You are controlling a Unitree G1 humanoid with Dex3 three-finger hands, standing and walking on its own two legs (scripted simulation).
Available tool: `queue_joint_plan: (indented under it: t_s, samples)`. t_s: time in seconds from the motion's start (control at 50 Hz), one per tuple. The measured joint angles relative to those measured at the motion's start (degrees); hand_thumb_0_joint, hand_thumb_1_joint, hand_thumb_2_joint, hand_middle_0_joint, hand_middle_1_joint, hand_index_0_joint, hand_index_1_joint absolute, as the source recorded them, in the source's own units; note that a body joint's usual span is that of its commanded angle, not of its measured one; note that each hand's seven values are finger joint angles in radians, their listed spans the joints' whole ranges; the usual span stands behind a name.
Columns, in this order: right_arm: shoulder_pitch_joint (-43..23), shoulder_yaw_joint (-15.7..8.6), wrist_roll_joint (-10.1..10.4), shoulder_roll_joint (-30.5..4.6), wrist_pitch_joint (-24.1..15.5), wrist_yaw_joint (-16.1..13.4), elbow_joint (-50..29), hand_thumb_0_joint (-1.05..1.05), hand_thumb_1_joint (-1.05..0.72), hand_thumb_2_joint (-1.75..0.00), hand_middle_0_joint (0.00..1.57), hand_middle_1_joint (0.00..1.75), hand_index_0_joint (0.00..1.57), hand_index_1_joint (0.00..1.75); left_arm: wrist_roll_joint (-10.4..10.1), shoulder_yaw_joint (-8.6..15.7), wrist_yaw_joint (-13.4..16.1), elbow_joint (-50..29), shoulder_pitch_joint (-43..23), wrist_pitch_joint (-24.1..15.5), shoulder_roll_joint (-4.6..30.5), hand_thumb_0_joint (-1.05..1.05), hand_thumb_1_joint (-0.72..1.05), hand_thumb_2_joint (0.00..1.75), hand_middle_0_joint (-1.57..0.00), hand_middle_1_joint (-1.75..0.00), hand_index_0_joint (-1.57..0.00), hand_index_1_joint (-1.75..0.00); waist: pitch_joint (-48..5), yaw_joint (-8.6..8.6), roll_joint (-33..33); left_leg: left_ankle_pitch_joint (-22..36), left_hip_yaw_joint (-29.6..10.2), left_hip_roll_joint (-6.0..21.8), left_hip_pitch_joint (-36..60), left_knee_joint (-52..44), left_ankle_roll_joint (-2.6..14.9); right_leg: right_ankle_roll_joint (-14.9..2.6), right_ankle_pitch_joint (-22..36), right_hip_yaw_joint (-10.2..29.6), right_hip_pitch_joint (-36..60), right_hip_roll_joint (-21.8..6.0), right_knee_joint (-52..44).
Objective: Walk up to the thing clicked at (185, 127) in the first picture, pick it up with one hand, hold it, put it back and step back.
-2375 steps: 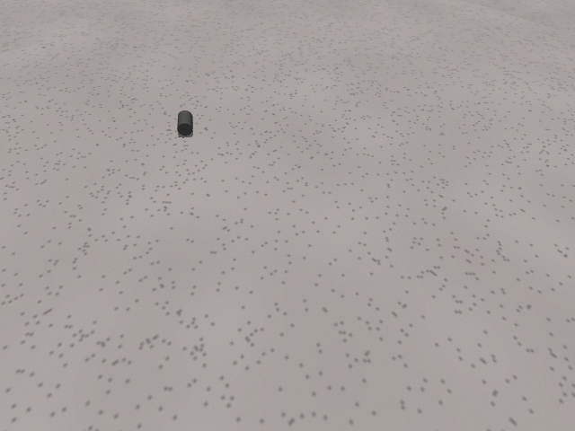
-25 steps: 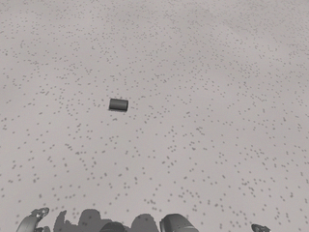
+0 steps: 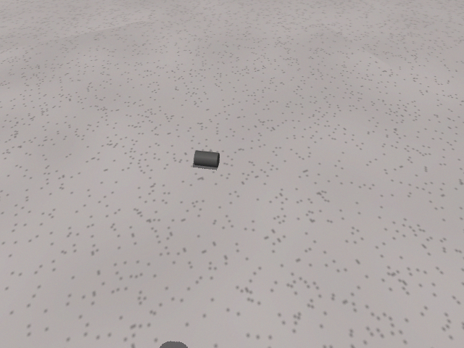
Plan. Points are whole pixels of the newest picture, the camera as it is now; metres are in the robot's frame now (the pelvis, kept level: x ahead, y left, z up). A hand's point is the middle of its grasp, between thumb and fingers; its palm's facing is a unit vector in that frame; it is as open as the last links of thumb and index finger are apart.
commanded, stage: step back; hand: left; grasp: from above
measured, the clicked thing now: (206, 158) +1.14 +0.20 -0.71
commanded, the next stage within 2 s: stand in 0.80 s
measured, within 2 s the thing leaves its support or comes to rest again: neither
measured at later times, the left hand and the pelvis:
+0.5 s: hand out of the picture +0.10 +0.24 -0.12, palm faces +0.03 -0.91 -0.41, open 7.4 cm; pelvis +0.04 -0.03 +0.01, yaw +1 degrees
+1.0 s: hand out of the picture +0.12 +0.26 -0.14, palm faces -0.01 -0.94 -0.34, open 7.4 cm; pelvis +0.06 +0.00 +0.02, yaw +0 degrees
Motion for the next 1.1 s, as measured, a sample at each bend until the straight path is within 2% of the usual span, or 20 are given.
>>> queue_joint_plan:
  t_s: [0.02,0.04,0.1,0.14,0.2,0.26,0.28,0.3,0.34,0.38,0.46,0.54,0.6,0.64,0.66,0.7,0.76,0.82,0.94,1.1]
  samples:
    - [-0.39,-0.03,-0.09,0.92,-0.29,0.14,0.65,0.01,-0.9,-0.9,0.2,0.3,0.2,0.3,-0.12,0.04,0.1,0.21,-0.31,0.2,0.62,0.01,0.9,0.9,-0.21,-0.3,-0.21,-0.3,0.74,0.34,-1.71,4.47,0.84,-1.0,1.35,-2.27,0.3,0.23,-0.33,0.77,0.05,-1.09,0.91]
    - [-0.65,-0.04,-0.29,1.75,-0.66,0.3,0.89,0.01,-0.9,-0.9,0.2,0.3,0.2,0.3,-0.25,0.04,0.21,0.43,-0.06,0.41,1.06,0.01,0.9,0.9,-0.21,-0.3,-0.21,-0.3,1.01,0.76,-3.38,6.08,1.98,-1.89,2.44,-3.62,0.57,-0.14,-0.72,1.99,-0.09,-1.92,1.77]
    - [0.0,0.0,-0.38,2.21,-1.9,0.9,0.09,0.01,-0.9,-0.9,0.21,0.3,0.2,0.3,-0.69,-0.34,0.03,2.67,0.7,1.02,0.6,0.01,0.9,0.9,-0.2,-0.3,-0.2,-0.3,-0.98,-0.52,-2.95,5.57,1.8,-1.18,2.39,-3.99,2.32,-0.76,-7.28,2.86,-2.71,0.14,8.16]
    - [0.13,0.06,-0.42,2.33,-2.26,0.94,-0.22,0.01,-0.9,-0.89,0.21,0.3,0.2,0.3,-0.92,-0.42,-0.37,3.44,0.62,0.83,0.63,0.01,0.9,0.9,-0.2,-0.3,-0.2,-0.3,-1.25,-1.2,-2.56,5.97,1.24,-0.38,3.09,-5.25,2.79,-1.0,-7.84,2.79,-3.88,1.06,10.83]
    - [-0.04,0.06,-0.42,2.31,-2.72,1.02,-0.61,0.01,-0.9,-0.89,0.21,0.3,0.2,0.3,-1.08,-0.23,-0.81,3.67,0.42,-0.21,0.96,0.01,0.9,0.9,-0.2,-0.3,-0.2,-0.3,-1.12,-1.55,-2.89,6.81,1.08,0.32,3.76,-6.72,1.75,-0.85,-6.15,2.56,-4.47,0.84,8.61]
    - [-0.49,-0.13,-0.26,1.55,-2.42,1.15,-0.95,0.01,-0.9,-0.89,0.21,0.3,0.2,0.3,-1.1,-0.08,-0.78,4.04,0.02,-0.96,0.82,0.01,0.9,0.9,-0.2,-0.3,-0.2,-0.3,-0.73,-1.96,-2.52,5.84,0.76,1.13,3.76,-5.65,0.56,-0.56,-3.82,1.82,-2.51,1.03,1.56]
    - [-0.62,-0.17,-0.09,1.15,-2.11,1.14,-1.07,0.01,-0.9,-0.89,0.21,0.3,0.2,0.3,-1.03,-0.07,-0.66,4.19,-0.03,-1.34,0.71,0.01,0.9,0.9,-0.2,-0.3,-0.2,-0.3,-0.75,-1.91,-2.25,4.91,0.75,1.49,3.4,-4.35,0.14,-0.58,-1.67,1.41,-1.3,1.34,-1.75]
    - [-0.87,-0.26,0.15,0.6,-1.72,1.01,-1.06,0.01,-0.9,-0.89,0.21,0.3,0.2,0.3,-0.96,-0.05,-0.4,4.5,-0.3,-1.74,0.3,0.01,0.9,0.9,-0.2,-0.3,-0.2,-0.3,-0.47,-1.86,-1.28,3.61,0.39,2.32,2.96,-2.39,-0.26,-0.68,3.21,0.86,-0.43,2.12,-3.58]
    - [-1.11,-0.41,0.58,-0.23,-0.85,0.29,-0.74,0.01,-0.9,-0.9,0.21,0.3,0.2,0.3,-0.46,-0.17,0.09,4.77,-0.79,-2.46,-0.94,0.01,0.9,0.9,-0.2,-0.3,-0.2,-0.3,-0.29,-2.0,1.17,-0.1,-2.33,3.11,1.15,3.16,0.75,-1.13,4.52,-0.99,0.4,3.67,-3.49]
    - [-1.28,-0.39,0.6,-0.04,-0.23,-0.37,-0.12,0.01,-0.9,-0.9,0.21,0.3,0.2,0.3,-0.12,-0.49,0.2,4.56,-0.88,-2.78,-1.59,0.01,0.9,0.9,-0.2,-0.3,-0.2,-0.3,-0.89,-1.02,0.83,-4.55,-3.35,0.9,-1.8,10.03,1.1,-1.71,3.04,-0.98,0.39,3.15,-2.83]
    - [-2.53,-0.13,0.81,-0.67,-0.79,-0.49,0.22,0.01,-0.9,-0.9,0.2,0.3,0.2,0.3,-0.75,-1.26,0.54,4.28,-0.93,-3.5,-3.02,0.01,0.9,0.9,-0.2,-0.3,-0.21,-0.3,0.01,-0.22,1.14,-3.42,-3.22,0.16,-5.5,14.54,1.28,-1.57,3.21,-1.02,2.65,2.18,-5.33]
    - [-4.56,0.01,0.86,-0.85,-0.95,-0.65,0.02,0.01,-0.91,-0.9,0.2,0.3,0.2,0.3,-1.24,-1.77,0.96,4.34,-1.11,-3.81,-3.35,0.01,0.9,0.9,-0.21,-0.3,-0.21,-0.3,1.62,0.1,1.58,-0.54,-2.59,1.61,-6.34,10.4,0.98,-1.11,2.59,-0.96,3.6,1.76,-5.27]
    - [-5.9,0.1,0.94,-0.18,-0.97,-0.72,0.2,0.01,-0.91,-0.9,0.2,0.3,0.2,0.3,-1.56,-1.93,1.35,4.27,-1.86,-2.98,-2.91,0.01,0.9,0.9,-0.21,-0.3,-0.21,-0.31,2.47,-0.08,1.13,2.48,-0.08,2.76,-5.06,3.98,1.02,-0.56,1.15,-1.39,3.46,1.03,-3.39]
    - [-6.53,0.12,0.87,0.35,-1.04,-0.63,0.51,0.01,-0.91,-0.9,0.2,0.3,0.2,0.3,-1.76,-2.05,1.51,4.07,-2.67,-2.2,-2.39,0.01,0.9,0.9,-0.21,-0.3,-0.21,-0.31,2.7,-0.33,0.59,8.65,1.67,2.89,-3.3,-1.32,1.09,0.02,-0.44,-1.81,2.76,0.37,-0.96]
    - [-7.11,0.06,0.82,0.96,-1.05,-0.66,0.96,0.01,-0.91,-0.9,0.2,0.3,0.2,0.3,-1.85,-2.02,1.6,4.08,-3.35,-1.79,-1.94,0.01,0.9,0.9,-0.21,-0.3,-0.21,-0.31,3.16,-0.26,-0.46,10.56,2.12,2.25,-2.91,-1.89,0.32,0.38,-1.25,-1.53,2.43,-0.45,0.45]
    - [-8.19,0.36,0.7,2.01,-0.87,-0.49,1.49,0.01,-0.91,-0.9,0.2,0.3,0.2,0.3,-2.18,-1.98,1.77,3.97,-4.34,-1.05,-1.32,0.01,0.9,0.9,-0.21,-0.3,-0.21,-0.3,3.46,0.41,-2.19,9.95,3.34,1.59,-2.96,-1.36,-0.15,0.76,-1.64,-0.14,1.57,-1.23,1.89]
    - [-9.77,1.03,0.88,2.73,-0.59,-0.18,1.98,0.01,-0.9,-0.9,0.21,0.3,0.2,0.3,-2.58,-2.16,1.84,4.71,-5.21,-0.66,-0.81,0.01,0.9,0.9,-0.2,-0.3,-0.2,-0.3,2.72,0.4,-2.07,8.55,3.49,2.68,-4.16,0.46,0.17,-0.03,-2.47,1.27,1.76,0.6,0.88]
    - [-11.26,1.47,1.02,3.17,-0.32,-0.11,2.63,0.01,-0.9,-0.9,0.21,0.3,0.2,0.3,-2.17,-2.4,1.55,6.2,-5.57,-1.0,-0.71,0.01,0.9,0.9,-0.2,-0.3,-0.2,-0.3,2.08,0.02,-1.44,8.41,3.19,3.67,-4.12,0.59,-0.09,1.0,-0.02,1.11,2.81,1.61,-1.53]
    - [-11.3,2.3,1.3,3.27,-2.01,0.58,4.85,0.01,-0.9,-0.9,0.21,0.3,0.2,0.3,-2.12,-4.14,0.06,10.22,-5.33,-0.89,-1.97,0.01,0.9,0.9,-0.2,-0.3,-0.2,-0.3,-0.21,-0.54,-1.3,11.74,3.78,2.95,-0.04,-7.09,0.06,1.81,3.34,1.42,6.67,1.0,-9.06]
    - [-11.39,2.49,1.55,2.91,-2.78,0.46,7.43,0.01,-0.9,-0.9,0.21,0.3,0.2,0.3,-2.22,-4.81,-0.2,12.78,-6.4,-1.47,-2.6,0.01,0.9,0.9,-0.2,-0.3,-0.2,-0.3,-0.26,-0.95,-1.34,15.31,4.09,2.75,4.24,-14.36,-0.08,1.81,6.75,1.52,10.63,0.94,-15.91]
